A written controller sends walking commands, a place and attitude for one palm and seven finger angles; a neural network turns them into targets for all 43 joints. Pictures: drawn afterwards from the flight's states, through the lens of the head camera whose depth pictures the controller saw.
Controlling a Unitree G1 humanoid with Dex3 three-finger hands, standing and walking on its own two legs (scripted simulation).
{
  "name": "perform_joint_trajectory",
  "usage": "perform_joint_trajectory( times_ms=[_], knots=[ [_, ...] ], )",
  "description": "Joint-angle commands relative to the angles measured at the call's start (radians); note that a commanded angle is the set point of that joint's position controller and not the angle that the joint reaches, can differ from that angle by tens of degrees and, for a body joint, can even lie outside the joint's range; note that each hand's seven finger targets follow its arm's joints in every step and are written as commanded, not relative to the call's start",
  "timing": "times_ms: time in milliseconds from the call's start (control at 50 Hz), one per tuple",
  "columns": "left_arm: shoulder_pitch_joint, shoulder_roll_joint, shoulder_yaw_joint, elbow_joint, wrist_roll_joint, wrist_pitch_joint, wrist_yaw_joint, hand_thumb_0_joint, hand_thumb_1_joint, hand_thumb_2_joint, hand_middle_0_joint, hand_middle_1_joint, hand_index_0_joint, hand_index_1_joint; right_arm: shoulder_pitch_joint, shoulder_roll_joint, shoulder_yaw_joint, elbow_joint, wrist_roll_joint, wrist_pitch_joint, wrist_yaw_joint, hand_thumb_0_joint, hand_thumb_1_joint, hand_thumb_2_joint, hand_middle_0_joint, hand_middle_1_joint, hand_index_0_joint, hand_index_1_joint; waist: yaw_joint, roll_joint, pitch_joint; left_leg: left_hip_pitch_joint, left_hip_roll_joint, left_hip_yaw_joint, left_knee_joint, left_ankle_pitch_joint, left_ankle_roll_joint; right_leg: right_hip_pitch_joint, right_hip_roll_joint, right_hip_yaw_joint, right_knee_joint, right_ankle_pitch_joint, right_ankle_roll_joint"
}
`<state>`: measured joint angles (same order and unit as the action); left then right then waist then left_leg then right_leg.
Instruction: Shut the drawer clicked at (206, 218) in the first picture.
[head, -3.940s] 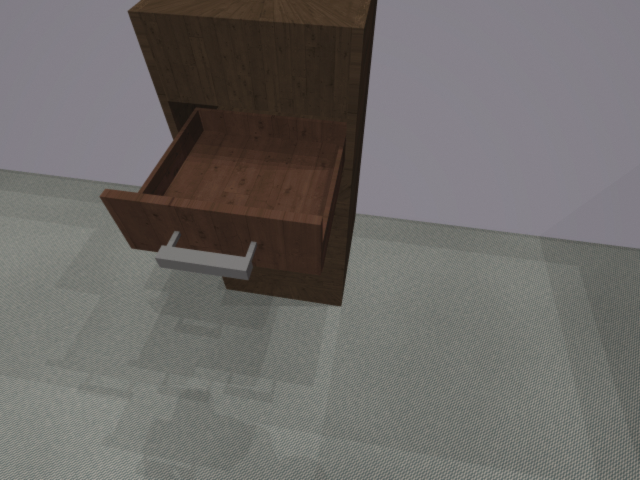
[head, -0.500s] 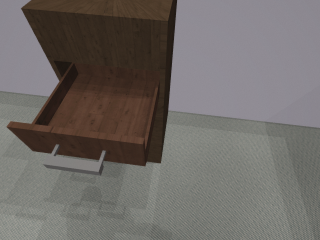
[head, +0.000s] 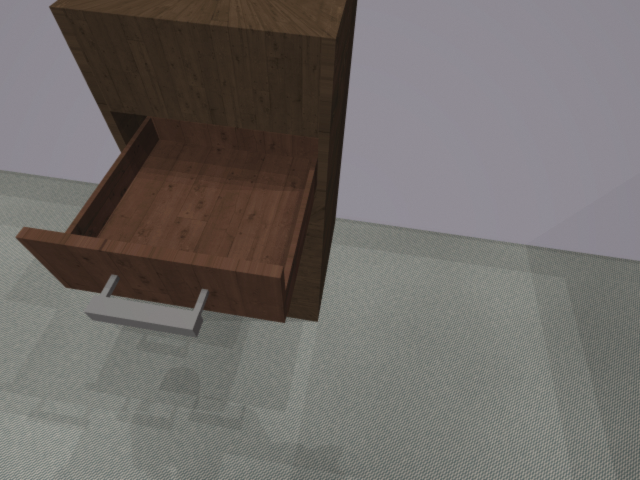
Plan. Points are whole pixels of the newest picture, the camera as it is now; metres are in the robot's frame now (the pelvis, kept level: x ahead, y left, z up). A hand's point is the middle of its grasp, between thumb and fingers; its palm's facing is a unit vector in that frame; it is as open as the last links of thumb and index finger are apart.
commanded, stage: come to a stop and stand still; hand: left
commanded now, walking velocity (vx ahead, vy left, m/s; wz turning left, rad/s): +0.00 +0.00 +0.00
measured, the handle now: (151, 302) +0.35 +0.28 -0.07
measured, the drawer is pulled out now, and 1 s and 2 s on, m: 0.30 0.30 0.30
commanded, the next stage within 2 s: look again from close up in 0.14 s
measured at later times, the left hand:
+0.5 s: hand out of the picture +0.02 +0.20 -0.17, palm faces -0.03 -0.98 -0.21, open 7.3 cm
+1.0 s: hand out of the picture -0.06 +0.19 -0.18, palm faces +0.01 -0.99 -0.14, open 7.4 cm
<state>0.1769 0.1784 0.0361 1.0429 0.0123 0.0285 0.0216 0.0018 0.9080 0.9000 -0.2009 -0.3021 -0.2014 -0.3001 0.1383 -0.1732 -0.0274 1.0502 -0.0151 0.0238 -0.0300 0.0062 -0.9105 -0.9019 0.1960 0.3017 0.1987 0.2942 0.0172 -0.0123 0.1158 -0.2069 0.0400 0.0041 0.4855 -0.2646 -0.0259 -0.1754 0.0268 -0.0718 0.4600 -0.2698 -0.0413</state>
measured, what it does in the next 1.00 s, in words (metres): stands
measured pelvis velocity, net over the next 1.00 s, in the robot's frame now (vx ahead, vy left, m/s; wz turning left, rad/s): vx -0.03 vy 0.04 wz -0.04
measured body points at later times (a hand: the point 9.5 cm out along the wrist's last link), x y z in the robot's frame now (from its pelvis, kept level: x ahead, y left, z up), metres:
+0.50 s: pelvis -0.02 +0.03 +0.00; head -0.02 +0.02 +0.45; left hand +0.02 +0.25 -0.16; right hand -0.01 -0.20 -0.16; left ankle +0.00 +0.13 -0.74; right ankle -0.01 -0.09 -0.74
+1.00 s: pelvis -0.03 +0.04 +0.00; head -0.03 +0.05 +0.45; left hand -0.06 +0.25 -0.17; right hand -0.05 -0.18 -0.16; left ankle +0.00 +0.13 -0.74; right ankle -0.01 -0.09 -0.74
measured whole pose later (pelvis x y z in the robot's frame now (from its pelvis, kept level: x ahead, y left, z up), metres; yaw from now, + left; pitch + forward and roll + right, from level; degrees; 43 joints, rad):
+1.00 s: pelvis -0.03 +0.04 +0.00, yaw -2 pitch -2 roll +0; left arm 0.39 0.12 -0.01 1.10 0.02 0.00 0.02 0.00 0.91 0.90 -0.20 -0.30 -0.20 -0.30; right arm 0.33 -0.14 0.00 1.10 -0.02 0.00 -0.01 0.01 -0.91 -0.90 0.20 0.30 0.20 0.29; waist 0.01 -0.01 0.01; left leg -0.23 -0.01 0.07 0.51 -0.25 0.03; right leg -0.22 -0.02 -0.01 0.50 -0.25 0.00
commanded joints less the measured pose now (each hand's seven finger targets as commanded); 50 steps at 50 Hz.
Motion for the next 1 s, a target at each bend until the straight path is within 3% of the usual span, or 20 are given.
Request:
perform_joint_trajectory(
  times_ms=[0,60,120,200,220,240,260,280,320,360,420,540,580,700,740,780,840,920,980],
  knots=[
    [0.044,0.120,0.019,-0.006,0.001,-0.029,0.005,0.000,0.900,0.900,-0.200,-0.300,-0.200,-0.300,0.057,-0.117,-0.013,-0.015,0.003,-0.020,-0.008,0.000,-0.900,-0.900,0.200,0.300,0.200,0.300,-0.015,0.088,-0.139,0.035,0.096,-0.066,-0.125,0.163,0.040,0.054,-0.122,0.123,-0.114,0.189,0.010],
    [0.051,0.111,0.013,0.017,0.000,-0.035,0.006,0.000,0.900,0.900,-0.200,-0.300,-0.200,-0.300,0.079,-0.105,-0.011,0.005,0.004,-0.022,-0.009,0.000,-0.900,-0.900,0.200,0.300,0.200,0.300,-0.019,0.040,-0.118,0.057,0.090,-0.056,-0.142,0.143,0.034,0.033,-0.126,0.122,-0.146,0.163,0.009],
    [0.056,0.108,0.008,0.035,0.000,-0.035,0.005,0.000,0.900,0.900,-0.200,-0.300,-0.200,-0.300,0.097,-0.095,-0.007,0.022,0.004,-0.022,-0.009,0.000,-0.900,-0.900,0.200,0.300,0.200,0.300,-0.020,0.033,-0.073,0.042,0.083,-0.050,-0.164,0.118,0.030,0.016,-0.125,0.130,-0.167,0.125,0.009],
    [0.075,0.103,0.003,0.050,-0.002,-0.039,0.007,0.000,0.900,0.900,-0.200,-0.300,-0.200,-0.300,0.130,-0.090,0.000,0.041,0.003,-0.026,-0.009,0.000,-0.900,-0.900,0.200,0.300,0.200,0.300,-0.019,0.028,-0.072,0.047,0.081,-0.043,-0.176,0.129,0.029,0.026,-0.124,0.128,-0.177,0.119,0.008],
    [0.215,0.102,-0.013,0.067,0.008,-0.074,0.053,0.000,0.900,0.900,-0.200,-0.300,-0.200,-0.300,0.048,-0.115,-0.002,-0.022,0.013,-0.054,0.005,0.000,-0.900,-0.900,0.200,0.300,0.200,0.300,0.031,0.017,-0.147,0.024,0.062,0.022,0.076,0.154,0.012,0.053,-0.211,0.207,-0.112,0.617,0.050],
    [0.159,0.154,-0.011,0.039,0.003,-0.084,0.049,0.000,0.900,0.900,-0.200,-0.300,-0.200,-0.300,0.087,-0.096,0.010,-0.066,0.011,-0.049,0.005,0.000,-0.900,-0.900,0.200,0.300,0.200,0.300,-0.041,0.011,-0.155,-0.014,0.029,0.021,0.028,0.091,0.011,0.117,-0.247,0.203,-0.052,0.842,0.009],
    [0.162,0.132,-0.014,0.016,-0.005,-0.087,0.045,0.000,0.900,0.900,-0.200,-0.300,-0.200,-0.300,0.158,-0.065,0.010,-0.054,0.005,-0.051,0.006,0.000,-0.900,-0.900,0.200,0.300,0.200,0.300,-0.048,-0.025,-0.248,0.012,0.025,0.013,0.003,0.064,0.035,0.150,-0.229,0.195,-0.010,0.785,-0.013],
    [0.152,0.111,-0.018,0.008,-0.007,-0.085,0.040,0.000,0.900,0.900,-0.200,-0.300,-0.200,-0.300,0.186,-0.068,0.010,-0.049,0.003,-0.054,0.003,0.000,-0.900,-0.900,0.200,0.300,0.200,0.300,-0.051,-0.029,-0.289,0.036,0.029,0.005,0.001,0.163,0.041,0.166,-0.204,0.157,0.018,0.771,-0.018],
    [0.139,0.094,-0.023,0.000,-0.007,-0.070,0.034,0.000,0.900,0.900,-0.200,-0.300,-0.200,-0.300,0.179,-0.079,0.010,-0.042,0.005,-0.043,0.000,0.000,-0.900,-0.900,0.200,0.300,0.200,0.300,-0.042,-0.033,-0.173,0.029,0.052,-0.014,-0.019,0.172,0.044,0.045,-0.168,0.136,-0.020,0.448,-0.013],
    [0.132,0.086,-0.028,-0.007,-0.003,-0.057,0.028,0.000,0.900,0.900,-0.200,-0.300,-0.200,-0.300,0.173,-0.083,0.014,-0.044,0.000,-0.040,0.004,0.000,-0.900,-0.900,0.200,0.300,0.200,0.300,-0.031,0.000,-0.041,-0.023,0.061,-0.037,-0.061,0.146,0.050,-0.044,-0.136,0.128,-0.054,0.187,-0.008],
    [0.138,0.086,-0.029,-0.013,-0.002,-0.052,0.023,0.000,0.900,0.900,-0.200,-0.300,-0.200,-0.300,0.180,-0.091,0.016,-0.050,-0.002,-0.037,0.009,0.000,-0.900,-0.900,0.200,0.300,0.200,0.300,-0.032,-0.011,0.018,-0.077,0.050,-0.060,-0.109,-0.008,0.055,-0.102,-0.120,0.145,-0.095,-0.055,-0.007],
    [0.163,0.078,-0.029,-0.022,0.001,-0.048,0.017,0.000,0.900,0.900,-0.200,-0.300,-0.200,-0.300,0.205,-0.091,0.015,-0.032,-0.005,-0.043,0.011,0.000,-0.900,-0.900,0.200,0.300,0.200,0.300,-0.024,0.033,-0.008,-0.102,0.054,-0.093,-0.165,-0.086,0.063,-0.072,-0.109,0.126,-0.079,-0.046,0.001],
    [0.176,0.069,-0.030,-0.018,0.001,-0.048,0.016,0.000,0.900,0.900,-0.200,-0.300,-0.200,-0.300,0.208,-0.092,0.015,-0.027,-0.004,-0.044,0.011,0.000,-0.900,-0.900,0.200,0.300,0.200,0.300,-0.021,0.019,-0.010,-0.117,0.057,-0.100,-0.178,-0.116,0.065,-0.064,-0.108,0.120,-0.072,-0.037,0.004],
    [0.207,0.055,-0.032,0.000,0.000,-0.052,0.015,0.000,0.900,0.900,-0.200,-0.300,-0.200,-0.300,0.219,-0.083,0.019,-0.001,0.001,-0.052,0.010,0.000,-0.900,-0.900,0.200,0.300,0.200,0.300,-0.016,0.029,-0.039,-0.100,0.058,-0.094,-0.181,-0.077,0.066,-0.038,-0.118,0.112,-0.070,0.024,0.009],
    [0.215,0.048,-0.033,0.007,0.001,-0.054,0.016,0.000,0.900,0.900,-0.200,-0.300,-0.200,-0.300,0.224,-0.075,0.018,0.008,0.003,-0.053,0.008,0.000,-0.900,-0.900,0.200,0.300,0.200,0.300,-0.018,0.005,-0.037,-0.084,0.058,-0.091,-0.176,-0.046,0.066,-0.043,-0.118,0.113,-0.076,0.039,0.009],
    [0.228,0.040,-0.035,0.015,0.000,-0.055,0.016,0.000,0.900,0.900,-0.200,-0.300,-0.200,-0.300,0.224,-0.072,0.020,0.017,0.004,-0.053,0.007,0.000,-0.900,-0.900,0.200,0.300,0.200,0.300,-0.019,0.027,-0.041,-0.071,0.055,-0.083,-0.168,-0.036,0.064,-0.049,-0.122,0.120,-0.080,0.045,0.010],
    [0.242,0.047,-0.031,0.023,0.007,-0.055,0.016,0.000,0.900,0.900,-0.200,-0.300,-0.200,-0.300,0.241,-0.075,0.019,0.032,0.002,-0.043,0.009,0.000,-0.900,-0.900,0.200,0.300,0.200,0.300,-0.018,0.009,-0.031,-0.065,0.043,-0.059,-0.153,-0.126,0.063,-0.073,-0.121,0.138,-0.095,-0.075,-0.004],
    [0.262,0.055,-0.015,0.021,0.011,-0.048,0.014,0.000,0.900,0.900,-0.200,-0.300,-0.200,-0.300,0.245,-0.073,0.013,0.024,-0.005,-0.028,0.015,0.000,-0.900,-0.900,0.200,0.300,0.200,0.300,-0.013,-0.001,0.033,-0.118,0.017,-0.028,-0.102,-0.230,0.060,-0.145,-0.140,0.204,-0.129,-0.277,-0.030],
    [0.278,0.077,0.000,0.015,0.010,-0.048,0.016,0.000,0.900,0.900,-0.200,-0.300,-0.200,-0.300,0.249,-0.055,0.012,0.011,-0.006,-0.024,0.021,0.000,-0.900,-0.900,0.200,0.300,0.200,0.300,-0.013,-0.089,0.052,-0.132,-0.025,0.027,0.003,-0.178,0.052,-0.169,-0.198,0.288,-0.192,-0.365,-0.059]
  ],
)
